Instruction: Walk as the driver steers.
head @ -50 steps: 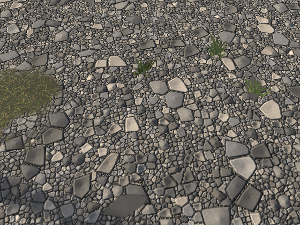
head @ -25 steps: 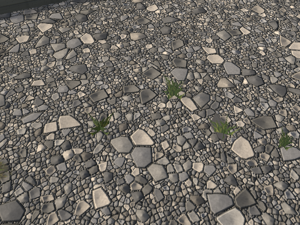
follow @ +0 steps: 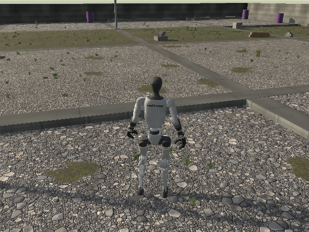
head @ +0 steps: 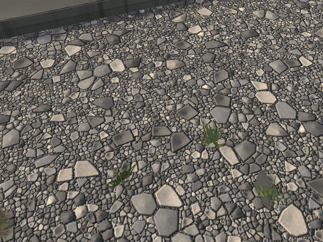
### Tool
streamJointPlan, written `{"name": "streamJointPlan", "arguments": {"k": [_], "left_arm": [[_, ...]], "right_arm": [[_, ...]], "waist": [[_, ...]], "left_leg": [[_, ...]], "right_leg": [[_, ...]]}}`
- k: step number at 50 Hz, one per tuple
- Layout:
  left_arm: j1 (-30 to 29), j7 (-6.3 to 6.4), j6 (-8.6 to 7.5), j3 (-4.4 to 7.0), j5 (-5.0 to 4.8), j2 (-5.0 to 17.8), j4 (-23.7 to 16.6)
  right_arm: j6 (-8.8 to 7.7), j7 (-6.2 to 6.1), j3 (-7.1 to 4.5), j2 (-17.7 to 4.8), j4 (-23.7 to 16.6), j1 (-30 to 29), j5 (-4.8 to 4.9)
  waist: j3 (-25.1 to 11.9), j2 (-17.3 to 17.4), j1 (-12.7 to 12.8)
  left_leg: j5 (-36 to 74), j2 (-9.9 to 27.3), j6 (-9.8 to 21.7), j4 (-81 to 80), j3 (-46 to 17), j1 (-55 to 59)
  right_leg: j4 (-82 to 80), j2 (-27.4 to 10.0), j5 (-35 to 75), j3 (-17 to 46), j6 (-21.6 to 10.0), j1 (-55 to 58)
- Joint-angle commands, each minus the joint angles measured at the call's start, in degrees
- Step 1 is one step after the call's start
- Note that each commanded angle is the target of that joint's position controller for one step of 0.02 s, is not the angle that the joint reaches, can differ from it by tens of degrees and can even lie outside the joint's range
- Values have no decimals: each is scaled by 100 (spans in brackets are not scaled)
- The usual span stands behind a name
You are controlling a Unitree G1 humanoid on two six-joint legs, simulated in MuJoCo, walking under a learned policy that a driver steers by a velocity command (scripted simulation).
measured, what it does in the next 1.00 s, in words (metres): walks ahead, turning left: left foot, then right foot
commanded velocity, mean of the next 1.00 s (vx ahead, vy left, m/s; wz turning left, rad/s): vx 0.50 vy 0.00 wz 0.48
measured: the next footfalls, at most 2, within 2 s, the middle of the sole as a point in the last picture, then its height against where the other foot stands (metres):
left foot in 0.36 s outside the picture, level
right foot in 0.84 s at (154, 204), level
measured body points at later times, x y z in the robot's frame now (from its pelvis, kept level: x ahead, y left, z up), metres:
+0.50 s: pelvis +0.25 +0.08 -0.01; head +0.29 +0.10 +0.44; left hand +0.28 +0.39 -0.12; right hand +0.47 -0.14 -0.11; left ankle +0.29 +0.16 -0.74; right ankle +0.22 -0.09 -0.65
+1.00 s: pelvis +0.54 +0.13 +0.00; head +0.56 +0.13 +0.45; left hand +0.51 +0.42 -0.10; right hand +0.76 -0.07 -0.12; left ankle +0.42 +0.22 -0.66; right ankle +0.62 +0.06 -0.74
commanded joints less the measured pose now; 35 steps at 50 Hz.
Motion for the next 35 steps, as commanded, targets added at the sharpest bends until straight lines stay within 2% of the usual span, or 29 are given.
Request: {"name": "streamJointPlan", "arguments": {"k": [1, 4, 8, 11, 13, 15, 16, 17, 18, 19, 20, 21, 22, 23, 24, 25, 28, 32, 35], "left_arm": [[133, 12, -121, 199, 11, 578, -91], [171, 57, -173, 286, 15, 773, 76], [281, 116, -126, 353, -16, 1002, 235], [540, 133, -55, 409, -95, 1168, 389], [662, 131, 15, 446, -160, 1262, 486], [657, 147, 96, 489, -205, 1426, 517], [639, 161, 145, 510, -233, 1518, 515], [567, 175, 195, 496, -262, 1516, 499], [659, 205, 184, 418, -188, 1352, 457], [1100, 158, 90, 163, 95, 546, 144], [809, 95, -133, 107, -41, 705, 17], [180, 39, -253, 213, -283, 1118, -140], [30, 47, -320, 169, -280, 1053, -190], [36, 97, -335, 179, -125, 1037, -113], [133, 117, -289, 228, -25, 1110, -67], [217, 104, -215, 245, 2, 1109, -55], [101, 110, -70, 180, 60, 852, -105], [-784, 56, -77, 52, 37, 585, -311], [-1218, -29, -132, 45, -65, 637, -417]], "right_arm": [[51, 30, -95, -242, -535, -159, -7], [125, 67, -70, -134, -724, -454, -55], [81, 216, 5, -40, -941, -1105, -61], [84, 304, 23, -68, -1180, -1639, -61], [97, 352, 2, -145, -1333, -1859, -61], [120, 377, -72, -292, -1423, -1772, -78], [142, 367, -156, -432, -1384, -1438, -81], [160, 333, -304, -659, -1199, -653, -61], [215, 236, -514, -1062, -922, 354, -42], [220, 139, -637, -1776, -895, 419, 13], [110, 177, -527, -1588, -1163, 506, -38], [21, 212, -406, -1157, -1089, 387, -87], [-33, 205, -355, -979, -1070, 151, -70], [-47, 191, -292, -788, -1124, -274, -78], [-58, 166, -229, -615, -1219, -565, -141], [-56, 146, -214, -591, -1293, -695, -185], [-89, 55, -258, -727, -1219, -601, -146], [-42, -55, -297, -831, -1080, -295, -82], [-5, -77, -305, -848, -935, 28, -51]], "waist": [[-5, -920, 132], [110, -664, 100], [245, -538, 308], [396, -474, 479], [449, -493, 496], [251, -633, 331], [-22, -725, 107], [-440, -664, -363], [-966, -413, -809], [-1297, 1208, -271], [-2381, 918, -465], [-1689, 402, -646], [-1085, 183, -466], [-692, -144, -189], [-540, -57, 37], [-474, 17, 167], [-294, -79, 221], [-51, 84, -109], [-17, 185, -297]], "left_leg": [[501, 532, -67, 51, -300, -1352], [1080, 562, -165, -550, -312, -1514], [2189, 464, -93, -1876, -11, -1229], [2215, 387, 54, -2469, 218, -1187], [1877, 310, 204, -2704, 354, -1215], [1302, 16, 422, -2809, 657, -775], [1017, -225, 556, -2815, 844, -232], [1171, -508, 743, -3108, 973, 847], [1379, -479, 978, -3232, 560, 2560], [906, 1065, 1881, -3537, -2378, 4465], [-179, 1766, 2507, -4600, -4714, 5023], [-32, 1616, 2144, -4828, -3986, 4668], [305, 1375, 1941, -4810, -3242, 3894], [918, 1143, 1754, -4812, -2674, 3030], [1554, 967, 1678, -4901, -2275, 2396], [1861, 881, 1683, -5025, -2132, 2008], [2540, 701, 1720, -5189, -1620, 1340], [1962, 286, 1347, -5154, -1172, 972], [1494, 379, 1230, -5028, -1369, 1085]], "right_leg": [[-1596, -1567, 520, 1375, -948, 1038], [-1776, -1596, 1131, 751, -1019, 1000], [-1822, -1447, 1358, -79, -863, 1052], [-1749, -1564, 1384, -376, -758, 1406], [-1528, -1672, 1719, -512, -667, 1789], [-911, -1695, 3307, -702, -547, 2049], [-286, -1656, 4296, -807, -478, 2082], [790, -1492, 4748, -993, -337, 1822], [2293, -1275, 3880, -1056, -93, 755], [4474, -341, -1193, -921, 320, -1868], [5474, 193, -2485, 596, 345, -2692], [5491, -129, -1963, 871, 220, -3245], [5054, -362, -1484, 809, 114, -3212], [4526, -570, -1147, 811, 125, -2843], [4152, -700, -922, 856, 147, -2376], [3978, -721, -803, 855, 191, -2080], [3200, -629, -396, 677, 425, -1871], [1426, -310, 1219, 610, 540, -1534], [732, -123, 1684, 634, 513, -1203]]}}
Over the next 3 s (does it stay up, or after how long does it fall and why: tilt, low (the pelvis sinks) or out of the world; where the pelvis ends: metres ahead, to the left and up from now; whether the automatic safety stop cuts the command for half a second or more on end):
stays up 1.25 0.46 -0.01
